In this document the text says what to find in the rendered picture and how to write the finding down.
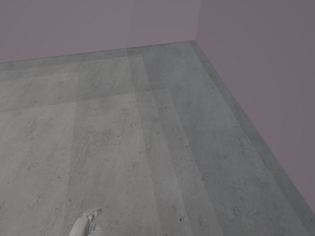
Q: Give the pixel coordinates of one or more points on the robot left hand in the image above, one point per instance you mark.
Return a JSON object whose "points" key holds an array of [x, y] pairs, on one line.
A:
{"points": [[82, 225]]}

